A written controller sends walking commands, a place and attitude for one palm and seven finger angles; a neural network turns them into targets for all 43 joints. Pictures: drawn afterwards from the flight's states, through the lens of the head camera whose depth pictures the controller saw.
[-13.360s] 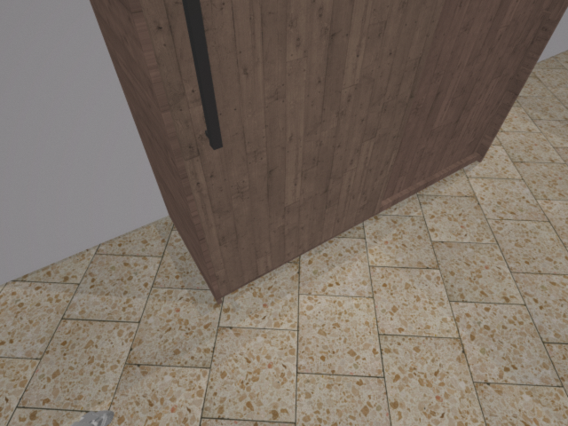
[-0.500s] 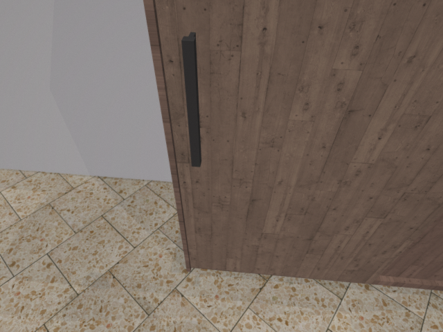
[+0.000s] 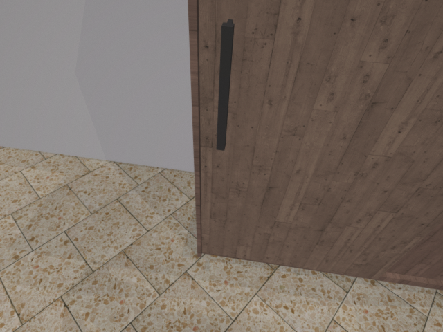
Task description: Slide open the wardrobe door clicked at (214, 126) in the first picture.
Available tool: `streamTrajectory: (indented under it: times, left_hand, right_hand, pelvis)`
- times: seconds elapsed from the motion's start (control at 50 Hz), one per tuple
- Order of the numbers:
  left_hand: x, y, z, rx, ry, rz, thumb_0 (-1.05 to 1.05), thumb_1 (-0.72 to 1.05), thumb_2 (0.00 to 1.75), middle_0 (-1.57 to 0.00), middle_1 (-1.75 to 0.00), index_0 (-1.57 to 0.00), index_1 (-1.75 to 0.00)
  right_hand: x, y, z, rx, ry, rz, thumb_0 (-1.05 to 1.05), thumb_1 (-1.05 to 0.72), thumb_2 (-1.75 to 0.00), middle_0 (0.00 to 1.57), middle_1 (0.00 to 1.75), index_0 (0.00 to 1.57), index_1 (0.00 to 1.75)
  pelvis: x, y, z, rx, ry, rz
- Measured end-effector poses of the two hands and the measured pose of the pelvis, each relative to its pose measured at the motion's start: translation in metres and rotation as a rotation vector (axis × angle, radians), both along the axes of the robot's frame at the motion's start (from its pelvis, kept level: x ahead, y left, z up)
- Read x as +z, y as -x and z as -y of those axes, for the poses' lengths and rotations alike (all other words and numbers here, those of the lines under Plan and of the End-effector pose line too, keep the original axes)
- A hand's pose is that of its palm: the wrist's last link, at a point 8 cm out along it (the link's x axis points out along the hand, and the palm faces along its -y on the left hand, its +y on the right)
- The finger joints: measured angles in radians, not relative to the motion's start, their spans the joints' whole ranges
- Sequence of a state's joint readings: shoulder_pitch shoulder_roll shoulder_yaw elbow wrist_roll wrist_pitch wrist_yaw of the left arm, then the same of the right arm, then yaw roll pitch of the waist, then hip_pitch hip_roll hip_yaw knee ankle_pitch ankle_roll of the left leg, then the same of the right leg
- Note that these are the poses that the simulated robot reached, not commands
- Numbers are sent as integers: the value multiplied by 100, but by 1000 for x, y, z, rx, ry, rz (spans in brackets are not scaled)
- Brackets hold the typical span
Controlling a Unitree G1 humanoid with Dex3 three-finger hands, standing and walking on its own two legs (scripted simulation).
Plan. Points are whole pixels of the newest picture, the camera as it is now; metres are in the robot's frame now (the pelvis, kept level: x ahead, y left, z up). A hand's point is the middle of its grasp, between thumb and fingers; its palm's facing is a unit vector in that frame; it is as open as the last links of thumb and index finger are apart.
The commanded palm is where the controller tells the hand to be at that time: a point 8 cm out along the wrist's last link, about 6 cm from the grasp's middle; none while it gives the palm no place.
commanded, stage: come to a stop and stand still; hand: left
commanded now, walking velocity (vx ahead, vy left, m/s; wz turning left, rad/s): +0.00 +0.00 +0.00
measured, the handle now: (224, 92) +0.60 +0.04 +0.15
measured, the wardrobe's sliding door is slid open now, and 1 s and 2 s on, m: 0.00 0.00 0.00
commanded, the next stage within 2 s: look again from close up in 1.40 s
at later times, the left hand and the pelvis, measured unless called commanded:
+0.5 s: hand out of the picture -0.12 +0.25 -0.19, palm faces -0.01 -0.99 -0.13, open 7.4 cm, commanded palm none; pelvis -0.10 +0.08 -0.01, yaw -3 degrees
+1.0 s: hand out of the picture +0.02 +0.20 -0.16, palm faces -0.10 -0.98 -0.18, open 7.4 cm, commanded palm none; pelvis -0.09 +0.04 +0.00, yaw -4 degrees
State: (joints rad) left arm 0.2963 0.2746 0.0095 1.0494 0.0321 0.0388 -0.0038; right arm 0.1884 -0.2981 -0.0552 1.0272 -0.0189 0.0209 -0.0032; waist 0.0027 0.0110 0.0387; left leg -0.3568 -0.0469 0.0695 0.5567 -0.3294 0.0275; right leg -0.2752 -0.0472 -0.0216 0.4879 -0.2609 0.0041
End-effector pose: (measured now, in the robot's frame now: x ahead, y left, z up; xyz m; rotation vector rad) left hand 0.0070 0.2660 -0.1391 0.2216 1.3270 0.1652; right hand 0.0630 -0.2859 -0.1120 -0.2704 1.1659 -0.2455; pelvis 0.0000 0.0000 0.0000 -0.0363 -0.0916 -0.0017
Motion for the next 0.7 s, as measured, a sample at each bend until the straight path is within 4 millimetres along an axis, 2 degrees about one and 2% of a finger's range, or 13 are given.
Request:
streamTrajectory:
  times: [0.08, 0.14, 0.18, 0.22, 0.32, 0.36, 0.4, 0.44, 0.5, 0.58, 0.64, 0.7]
  left_hand:
    - [-15, -8, -17, -1, -3, 27, 1, 90, 90, -21, -29, -21, -30]
    - [-12, -12, -26, 7, -7, 80, 1, 90, 90, -21, -29, -21, -30]
    - [-6, -3, -29, 19, -9, 101, 1, 90, 90, -21, -29, -20, -30]
    - [1, 20, -28, 34, -3, 90, 0, 91, 90, -20, -29, -20, -30]
    - [-6, 111, -22, 47, 10, -95, 0, 91, 90, -20, -29, -20, -30]
    - [-9, 132, -20, 38, 34, -153, 0, 90, 90, -20, -29, -20, -30]
    - [-10, 139, -19, 22, 61, -161, 1, 90, 90, -20, -29, -20, -30]
    - [-13, 139, -22, 17, 92, -138, 1, 90, 90, -21, -29, -20, -30]
    - [-24, 130, -32, 15, 127, -92, 1, 90, 90, -21, -29, -20, -30]
    - [-15, 103, -43, -11, 139, -23, 1, 90, 90, -21, -29, -20, -30]
    - [-2, 81, -50, -24, 134, 48, 1, 91, 90, -20, -29, -20, -30]
    - [7, 64, -53, -51, 123, 80, 1, 91, 90, -20, -29, -20, -30]
  right_hand:
    - [-8, 33, -8, -30, 27, -10, 0, -91, -90, 20, 30, 21, 29]
    - [-12, 64, -16, -50, 29, -66, 0, -91, -90, 20, 30, 21, 29]
    - [-12, 79, -25, -60, 17, -92, 0, -91, -90, 20, 30, 21, 29]
    - [-13, 87, -36, -68, -3, -95, 1, -91, -90, 20, 30, 21, 29]
    - [-20, 103, -73, -110, -80, -59, 1, -91, -90, 20, 30, 20, 29]
    - [-17, 118, -92, -122, -120, -47, 1, -91, -90, 20, 30, 20, 29]
    - [-16, 139, -111, -137, -148, -52, 0, -91, -90, 20, 30, 20, 29]
    - [-17, 163, -127, -150, -154, -81, 1, -92, -90, 20, 30, 21, 29]
    - [-28, 207, -150, -157, -145, -157, 0, -92, -90, 20, 30, 21, 29]
    - [-20, 266, -177, -196, -163, -306, 0, -92, -90, 20, 30, 21, 29]
    - [-9, 293, -186, -222, -168, -369, 1, -91, -90, 20, 30, 21, 29]
    - [-1, 306, -186, -252, -159, -383, 1, -91, -90, 20, 30, 21, 29]
  pelvis:
    - [-12, 14, -12, -3, 16, 24]
    - [-13, 26, -19, -13, 14, 33]
    - [-8, 33, -24, -23, 8, 30]
    - [-2, 39, -29, -34, 8, 27]
    - [-3, 67, -42, -50, -3, 1]
    - [1, 74, -47, -51, -3, -9]
    - [3, 80, -54, -59, -14, -20]
    - [3, 86, -63, -67, -20, -32]
    - [-7, 100, -79, -57, -15, -51]
    - [1, 112, -88, -59, -26, -58]
    - [10, 114, -91, -55, -9, -74]
    - [15, 115, -90, -57, 2, -90]
